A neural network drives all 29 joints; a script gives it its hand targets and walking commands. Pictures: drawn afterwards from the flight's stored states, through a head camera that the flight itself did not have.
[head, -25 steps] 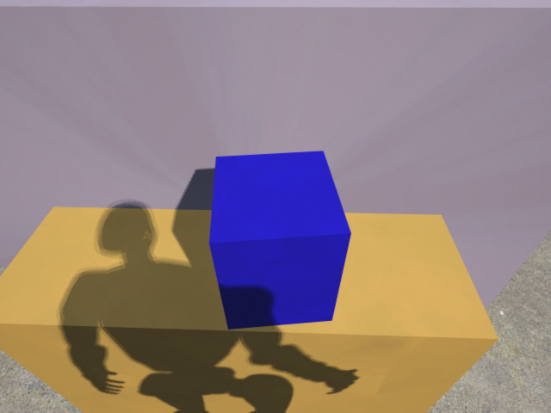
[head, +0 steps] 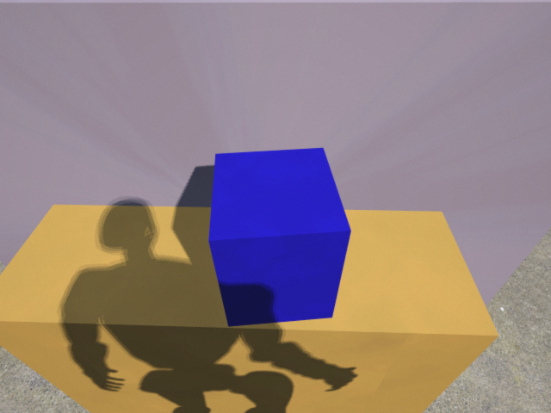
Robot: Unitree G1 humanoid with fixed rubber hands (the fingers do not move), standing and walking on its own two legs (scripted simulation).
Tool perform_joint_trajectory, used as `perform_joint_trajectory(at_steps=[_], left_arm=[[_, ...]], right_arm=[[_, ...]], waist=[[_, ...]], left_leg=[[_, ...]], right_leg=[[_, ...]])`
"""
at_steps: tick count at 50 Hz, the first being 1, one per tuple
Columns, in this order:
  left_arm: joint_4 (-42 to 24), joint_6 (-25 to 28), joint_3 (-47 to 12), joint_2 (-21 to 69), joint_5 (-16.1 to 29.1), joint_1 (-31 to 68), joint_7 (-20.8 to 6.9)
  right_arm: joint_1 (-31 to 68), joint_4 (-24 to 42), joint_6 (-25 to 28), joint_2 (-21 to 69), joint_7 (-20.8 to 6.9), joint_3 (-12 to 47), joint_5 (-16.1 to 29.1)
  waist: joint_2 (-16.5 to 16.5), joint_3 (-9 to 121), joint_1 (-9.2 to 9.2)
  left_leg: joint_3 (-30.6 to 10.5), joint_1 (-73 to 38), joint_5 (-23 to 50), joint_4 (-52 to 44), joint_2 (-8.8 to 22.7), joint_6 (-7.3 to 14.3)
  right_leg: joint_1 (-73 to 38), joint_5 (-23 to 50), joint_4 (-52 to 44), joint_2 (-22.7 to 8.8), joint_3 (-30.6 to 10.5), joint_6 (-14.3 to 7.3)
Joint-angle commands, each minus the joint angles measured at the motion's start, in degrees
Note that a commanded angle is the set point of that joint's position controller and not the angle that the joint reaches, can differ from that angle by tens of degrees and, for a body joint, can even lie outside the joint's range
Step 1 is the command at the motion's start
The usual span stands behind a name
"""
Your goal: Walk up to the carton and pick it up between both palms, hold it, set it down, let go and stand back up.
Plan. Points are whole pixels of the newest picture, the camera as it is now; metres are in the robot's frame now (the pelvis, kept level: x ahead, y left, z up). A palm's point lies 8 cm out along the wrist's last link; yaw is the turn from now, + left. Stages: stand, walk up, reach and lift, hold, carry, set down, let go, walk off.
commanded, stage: stand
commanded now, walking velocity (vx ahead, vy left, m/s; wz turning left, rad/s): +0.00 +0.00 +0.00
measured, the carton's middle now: (275, 237) +0.44 +0.01 +0.00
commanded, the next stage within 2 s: none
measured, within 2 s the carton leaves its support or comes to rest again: neither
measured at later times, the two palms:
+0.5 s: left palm out of the picture +0.05 +0.28 -0.13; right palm out of the picture +0.06 -0.27 -0.12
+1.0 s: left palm out of the picture +0.05 +0.28 -0.13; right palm out of the picture +0.06 -0.27 -0.12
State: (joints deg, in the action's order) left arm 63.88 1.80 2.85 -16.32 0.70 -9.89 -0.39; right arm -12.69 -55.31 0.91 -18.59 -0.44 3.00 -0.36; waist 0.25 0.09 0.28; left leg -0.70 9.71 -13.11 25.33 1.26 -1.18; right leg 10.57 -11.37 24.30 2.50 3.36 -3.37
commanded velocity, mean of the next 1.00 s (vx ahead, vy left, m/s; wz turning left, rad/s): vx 0.00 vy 0.00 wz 0.00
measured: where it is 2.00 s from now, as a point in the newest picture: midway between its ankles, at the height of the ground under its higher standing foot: outside the picture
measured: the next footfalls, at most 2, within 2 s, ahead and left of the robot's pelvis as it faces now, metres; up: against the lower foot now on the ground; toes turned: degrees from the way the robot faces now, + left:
none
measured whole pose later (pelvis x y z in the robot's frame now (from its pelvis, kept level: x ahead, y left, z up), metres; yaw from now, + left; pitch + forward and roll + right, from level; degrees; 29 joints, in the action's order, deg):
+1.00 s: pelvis +0.00 +0.00 +0.00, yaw +0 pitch -3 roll +0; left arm 64.1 1.6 2.9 -16.3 0.7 -9.9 -0.4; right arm -12.7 -55.5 0.8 -18.5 -0.4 3.0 -0.4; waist 0.4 -1.8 0.3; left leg -0.7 9.5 -13.1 25.3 1.4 -1.2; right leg 10.1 -11.1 23.8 2.6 3.4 -3.4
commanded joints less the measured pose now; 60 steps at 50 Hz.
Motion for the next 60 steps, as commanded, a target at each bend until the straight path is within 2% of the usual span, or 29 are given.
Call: perform_joint_trajectory(at_steps=[1, 4, 6, 8, 10, 11, 13, 16, 18, 22, 25, 27, 31, 32, 37, 39, 43, 46, 47, 48, 49, 51, 52, 53, 55, 56, 58, 59, 60], left_arm=[[-2.0, 1.0, 0.6, -13.6, -1.4, 3.2, 0.7], [-2.3, 1.3, 1.3, -16.3, -1.2, 3.5, 0.8], [-2.8, 1.4, 1.1, -15.3, -1.1, 3.1, 0.7], [-2.2, 1.2, 1.4, -15.4, -1.2, 2.8, 0.9], [-2.2, 1.3, 1.2, -14.3, -1.6, 3.0, 0.8], [-2.4, 1.0, 1.0, -14.1, -1.2, 3.7, 0.8], [-2.7, 0.8, 1.2, -14.1, -1.5, 3.9, 0.5], [-2.1, 0.9, 1.6, -16.7, -1.7, 3.9, 0.8], [-1.7, 1.1, 1.1, -14.0, -1.4, 2.9, 0.7], [-2.8, 1.1, 1.7, -16.4, -1.4, 4.2, 0.3], [-2.9, 1.3, 1.9, -15.8, -1.1, 3.3, 0.7], [-2.9, 1.1, 1.0, -13.8, -1.1, 4.3, 0.7], [-2.5, 1.2, 1.5, -15.0, -1.3, 5.2, 0.6], [-2.3, 0.9, 1.2, -16.0, -1.4, 5.1, 0.8], [-2.3, 0.8, 1.6, -15.1, -1.2, 3.5, 0.5], [-2.7, 0.9, 1.1, -13.8, -0.9, 3.5, 0.3], [-2.5, 1.1, 1.3, -14.9, -1.3, 5.8, 0.7], [-2.0, 1.0, 1.2, -14.3, -1.2, 3.3, 0.7], [-2.5, 1.0, 1.7, -16.6, -0.9, 4.2, 0.8], [-3.4, 0.9, 1.1, -14.7, -1.1, 4.6, 0.5], [-3.2, 0.6, 1.4, -16.3, -1.2, 5.7, 0.7], [-2.1, 0.8, 0.9, -14.0, -0.7, 2.7, 0.6], [-3.2, 1.2, 1.0, -15.0, -1.1, 3.9, 0.3], [-2.7, 1.0, 1.6, -15.7, -1.1, 4.3, 0.8], [-2.7, 1.0, 1.9, -15.7, -1.5, 4.5, 0.7], [-2.9, 1.3, 1.0, -14.9, -1.0, 4.5, 0.7], [-2.6, 1.2, 1.4, -15.0, -1.0, 4.3, 0.7], [-2.8, 1.2, 0.9, -14.8, -1.0, 5.1, 0.8], [-2.9, 1.2, 1.1, -15.4, -1.2, 4.8, 0.5]], right_arm=[[2.0, 1.3, 1.5, -11.6, 1.3, -4.0, -0.4], [3.4, 1.2, 1.5, -12.6, 1.5, -4.1, -1.1], [2.0, 1.2, 1.0, -12.4, 1.7, -3.7, -0.6], [2.6, 1.6, 1.6, -12.5, 1.8, -4.2, -0.5], [3.4, 2.0, 1.7, -11.3, 1.5, -4.0, -0.1], [4.3, 1.8, 1.4, -13.2, 1.5, -4.4, -0.8], [3.6, 1.4, 1.1, -13.3, 1.3, -4.7, -0.5], [1.7, 0.6, 1.1, -13.2, 1.3, -4.5, -1.5], [3.0, 2.0, 1.2, -12.2, 1.1, -4.2, -0.3], [1.7, 0.5, 0.8, -12.4, 0.9, -3.7, -1.4], [3.7, 2.0, 0.7, -12.9, 1.4, -4.3, -0.5], [4.8, 2.2, 1.2, -11.1, 1.2, -3.8, -0.2], [3.7, 1.3, 1.5, -13.2, 1.6, -4.3, -0.6], [4.9, 1.8, 1.1, -12.5, 1.3, -3.9, -0.8], [4.0, 1.8, 1.3, -11.4, 1.1, -4.0, -0.6], [3.5, 0.9, 1.1, -13.1, 1.5, -4.1, -0.7], [4.4, 1.8, 1.4, -11.2, 1.4, -3.7, -0.5], [2.4, 0.9, 1.7, -12.7, 1.6, -3.9, -0.6], [3.6, 1.0, 1.2, -11.6, 1.5, -3.9, -1.0], [4.7, 1.4, 1.0, -12.4, 1.4, -4.0, -0.1], [1.7, 0.9, 1.2, -13.6, 1.4, -4.3, -0.4], [2.5, 1.1, 1.3, -13.7, 1.6, -4.3, -0.4], [1.7, 0.5, 1.0, -15.1, 1.6, -4.7, -0.6], [4.1, 0.5, 0.9, -13.5, 1.2, -4.3, -0.4], [4.4, 1.3, 0.9, -13.6, 1.4, -4.4, -0.5], [3.1, 1.0, 0.9, -11.7, 1.6, -3.8, -0.4], [3.9, 1.5, 1.3, -13.9, 1.6, -4.4, -0.3], [3.3, 1.5, 1.0, -11.7, 1.2, -3.8, -0.4], [3.6, 0.8, 1.4, -13.1, 1.4, -4.3, -0.4]], waist=[[2.5, -0.8, -0.68], [5.5, -2.0, -0.45], [1.6, 0.8, -0.18], [3.1, -3.1, 0.43], [-0.3, -3.1, 0.29], [3.5, -4.2, 0.22], [0.3, -3.0, 0.54], [1.8, -5.1, -0.34], [1.9, -4.3, -0.77], [4.2, -2.5, -0.70], [0.8, -1.8, 0.67], [4.3, -0.7, -0.03], [2.0, 0.2, -0.61], [3.6, 0.7, -0.14], [2.2, -1.0, 0.22], [4.3, -2.8, 0.13], [1.9, -1.1, -0.10], [4.3, -2.3, -0.64], [2.3, -0.7, 0.69], [1.8, -0.4, 0.05], [3.5, -4.0, -1.70], [3.9, -2.7, 0.29], [5.2, -2.2, -0.30], [1.2, -1.4, 0.37], [3.8, -1.3, 0.32], [1.2, -2.0, -0.35], [1.3, -1.1, -0.86], [4.6, -0.4, -0.49], [1.5, -0.8, -0.67]], left_leg=[[-5.0, 0.0, 2.2, -7.5, 6.1, 3.3], [-5.8, 1.7, 2.0, -8.5, 6.5, 3.4], [-5.8, 0.2, 3.9, -7.7, 6.3, 3.4], [-5.1, 0.1, 5.7, -7.4, 5.8, 3.0], [-6.1, 1.9, 3.2, -8.5, 5.8, 3.5], [-5.8, 2.7, 2.4, -7.5, 5.9, 3.6], [-5.0, 0.5, 0.3, -6.5, 5.1, 3.3], [-5.3, 0.0, 0.6, -7.8, 5.6, 3.0], [-6.2, 0.7, 0.6, -7.7, 6.5, 3.6], [-4.0, 1.6, -0.2, -6.9, 5.2, 2.9], [-5.0, 0.4, 2.0, -7.7, 5.4, 3.0], [-5.3, -0.6, 1.8, -8.0, 5.9, 2.8], [-5.6, -1.2, 5.9, -7.7, 6.4, 3.6], [-5.2, -2.3, 6.8, -7.2, 6.9, 3.0], [-4.8, -0.1, 3.0, -6.9, 5.7, 2.7], [-5.2, -0.4, 1.1, -7.3, 6.2, 3.1], [-5.6, -0.6, 4.1, -7.9, 6.8, 3.2], [-5.3, 0.4, 3.4, -8.3, 6.4, 3.6], [-4.8, 0.1, 2.0, -7.9, 6.1, 3.2], [-4.4, -1.3, 2.7, -7.1, 6.0, 2.6], [-5.5, 1.1, 2.5, -8.3, 6.2, 3.1], [-5.7, 0.2, 2.6, -8.1, 6.2, 3.0], [-5.7, 0.9, 1.7, -7.8, 6.1, 3.1], [-5.0, 0.2, 2.0, -7.7, 6.4, 2.7], [-4.3, -0.3, 3.0, -7.3, 5.8, 2.3], [-5.0, -0.8, 2.8, -7.8, 6.7, 3.0], [-5.5, -0.8, 2.1, -7.7, 6.3, 3.4], [-4.8, -1.7, 2.2, -8.2, 5.9, 3.0], [-5.8, -0.3, 2.2, -8.0, 6.9, 3.5]], right_leg=[[-4.0, 5.3, -9.2, -10.1, -11.9, 0.7], [-3.3, 4.5, -8.8, -9.9, -12.0, 0.5], [-5.4, 5.8, -8.8, -10.0, -11.7, 0.8], [-2.5, 9.7, -9.9, -10.1, -11.2, 2.0], [-2.9, 4.1, -8.7, -9.9, -9.9, 1.0], [-1.7, 4.3, -9.6, -10.5, -11.7, 0.6], [-0.8, -2.1, -11.9, -11.1, -13.4, 0.7], [1.0, -4.1, -11.8, -10.5, -12.5, 1.1], [-0.6, 0.7, -10.5, -8.9, -11.2, 1.0], [-1.9, -1.9, -11.7, -9.1, -11.8, 1.0], [-2.6, 0.1, -11.2, -9.4, -11.3, 1.3], [-2.5, 2.2, -9.8, -10.1, -11.5, 0.8], [-4.0, 6.8, -8.1, -9.7, -11.1, 0.6], [-4.1, 8.3, -8.2, -10.1, -11.1, 0.9], [-3.3, 2.0, -9.2, -10.0, -11.4, 2.0], [-0.2, 0.4, -10.3, -10.5, -12.7, 0.5], [-3.2, 4.5, -8.6, -9.3, -10.9, 1.1], [-3.2, 6.7, -9.0, -9.9, -11.4, 0.6], [-3.4, 1.3, -9.4, -10.0, -12.2, 1.3], [-2.0, 0.4, -9.8, -9.7, -11.6, 1.6], [-0.9, 0.2, -9.8, -9.6, -11.6, 0.6], [-2.1, 1.4, -9.7, -9.6, -11.2, 1.3], [-2.5, 2.8, -9.6, -9.4, -11.4, 0.8], [-2.0, 1.9, -9.6, -9.3, -10.5, 1.6], [-2.2, 2.8, -10.4, -10.0, -11.5, 2.0], [-2.4, 3.8, -9.8, -9.6, -11.8, 1.0], [-1.7, 5.4, -8.9, -9.5, -11.5, 0.8], [-2.0, 3.9, -9.7, -10.8, -12.8, 1.2], [-3.4, 3.6, -9.8, -9.3, -11.5, 0.8]])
